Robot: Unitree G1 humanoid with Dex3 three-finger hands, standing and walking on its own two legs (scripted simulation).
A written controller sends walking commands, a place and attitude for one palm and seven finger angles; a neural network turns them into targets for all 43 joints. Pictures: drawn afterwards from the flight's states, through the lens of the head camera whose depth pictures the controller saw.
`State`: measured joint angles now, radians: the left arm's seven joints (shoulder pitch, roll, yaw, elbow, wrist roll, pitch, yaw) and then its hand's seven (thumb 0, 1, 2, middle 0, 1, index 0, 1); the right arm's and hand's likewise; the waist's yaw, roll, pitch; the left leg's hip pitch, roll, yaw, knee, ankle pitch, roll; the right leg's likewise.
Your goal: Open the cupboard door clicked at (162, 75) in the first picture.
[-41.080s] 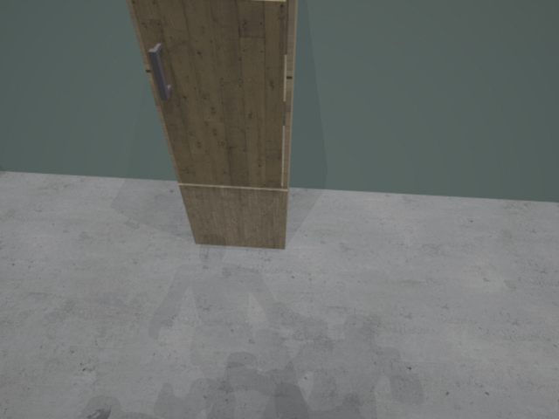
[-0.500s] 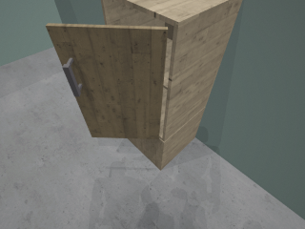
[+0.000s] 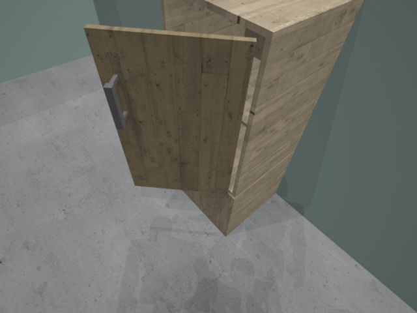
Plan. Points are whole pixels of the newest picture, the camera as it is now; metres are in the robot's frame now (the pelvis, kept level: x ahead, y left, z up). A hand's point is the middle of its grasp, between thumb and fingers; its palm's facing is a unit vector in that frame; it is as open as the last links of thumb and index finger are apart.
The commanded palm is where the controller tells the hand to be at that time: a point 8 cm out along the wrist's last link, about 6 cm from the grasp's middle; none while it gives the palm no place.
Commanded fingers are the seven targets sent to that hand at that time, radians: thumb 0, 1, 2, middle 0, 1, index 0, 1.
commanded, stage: shuffle to correct the standing spot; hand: left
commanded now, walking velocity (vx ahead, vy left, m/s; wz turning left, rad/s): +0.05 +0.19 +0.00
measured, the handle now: (117, 102) +0.56 +0.29 +0.07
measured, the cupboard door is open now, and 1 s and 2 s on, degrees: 44 44 44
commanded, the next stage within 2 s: come to a stop and stand still in 0.44 s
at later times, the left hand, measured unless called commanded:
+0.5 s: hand out of the picture +0.05 +0.23 -0.15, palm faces +0.06 -0.96 -0.26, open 7.4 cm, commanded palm none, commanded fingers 0.00 0.90 0.90 -0.20 -0.30 -0.20 -0.30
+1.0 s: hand out of the picture +0.07 +0.28 -0.17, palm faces +0.01 -0.98 -0.18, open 7.4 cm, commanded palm none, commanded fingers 0.00 0.90 0.90 -0.20 -0.30 -0.20 -0.30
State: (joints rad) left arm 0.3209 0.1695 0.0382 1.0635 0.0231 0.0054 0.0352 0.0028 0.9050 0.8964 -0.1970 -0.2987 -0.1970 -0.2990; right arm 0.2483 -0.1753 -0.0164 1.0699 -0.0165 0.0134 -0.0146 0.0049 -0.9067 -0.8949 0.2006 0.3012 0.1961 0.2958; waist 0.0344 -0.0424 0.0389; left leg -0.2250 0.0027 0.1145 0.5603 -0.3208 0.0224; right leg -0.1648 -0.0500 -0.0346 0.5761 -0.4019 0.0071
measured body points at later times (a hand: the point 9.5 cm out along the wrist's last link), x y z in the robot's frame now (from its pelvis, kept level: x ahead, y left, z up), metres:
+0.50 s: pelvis +0.02 +0.04 +0.01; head +0.05 +0.03 +0.46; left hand +0.05 +0.28 -0.13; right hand +0.07 -0.19 -0.15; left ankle +0.01 +0.19 -0.66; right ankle +0.00 -0.07 -0.73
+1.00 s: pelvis +0.02 +0.10 +0.01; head +0.05 +0.11 +0.46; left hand +0.07 +0.34 -0.15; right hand +0.05 -0.14 -0.14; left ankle +0.06 +0.23 -0.73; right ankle -0.01 +0.00 -0.71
